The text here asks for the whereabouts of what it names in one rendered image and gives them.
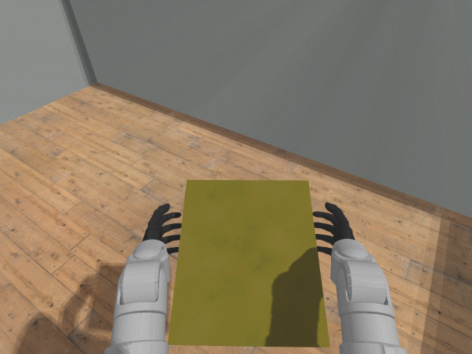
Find robot left hand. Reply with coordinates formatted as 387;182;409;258
142;204;181;254

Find robot right hand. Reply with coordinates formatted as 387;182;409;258
313;202;355;256

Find robot left forearm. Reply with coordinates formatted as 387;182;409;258
104;240;170;354

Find carton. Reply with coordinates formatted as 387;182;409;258
168;180;330;347

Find robot right forearm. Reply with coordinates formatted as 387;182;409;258
330;239;407;354

